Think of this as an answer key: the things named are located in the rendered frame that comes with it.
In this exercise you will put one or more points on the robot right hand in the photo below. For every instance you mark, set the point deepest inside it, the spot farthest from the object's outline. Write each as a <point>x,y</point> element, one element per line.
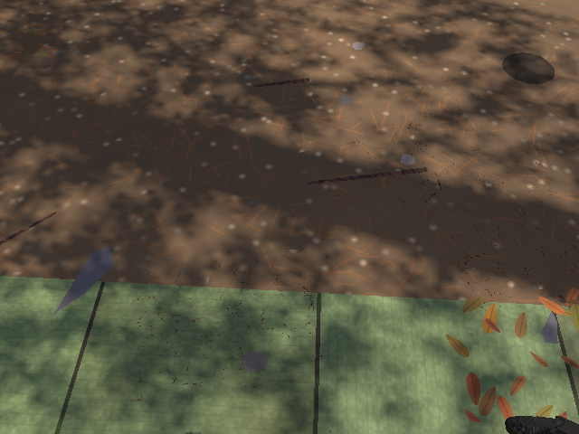
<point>540,425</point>

